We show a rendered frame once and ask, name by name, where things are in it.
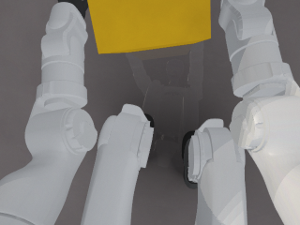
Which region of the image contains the robot right forearm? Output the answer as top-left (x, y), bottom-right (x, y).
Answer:
top-left (218, 0), bottom-right (300, 99)

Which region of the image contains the left robot shin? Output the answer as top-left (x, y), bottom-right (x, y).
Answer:
top-left (97, 104), bottom-right (147, 150)

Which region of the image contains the left robot hand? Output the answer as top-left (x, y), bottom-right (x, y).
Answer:
top-left (58, 0), bottom-right (89, 18)

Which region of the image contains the left robot upper arm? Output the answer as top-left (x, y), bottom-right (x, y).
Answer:
top-left (0, 107), bottom-right (98, 225)

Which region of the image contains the carton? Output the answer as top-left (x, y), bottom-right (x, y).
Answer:
top-left (87, 0), bottom-right (211, 54)

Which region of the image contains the right robot upper arm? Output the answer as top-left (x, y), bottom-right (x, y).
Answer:
top-left (229, 95), bottom-right (300, 225)

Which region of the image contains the robot left forearm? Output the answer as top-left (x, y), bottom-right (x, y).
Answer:
top-left (24, 2), bottom-right (88, 138)

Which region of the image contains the right robot foot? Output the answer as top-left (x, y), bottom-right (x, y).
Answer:
top-left (182, 130), bottom-right (198, 189)

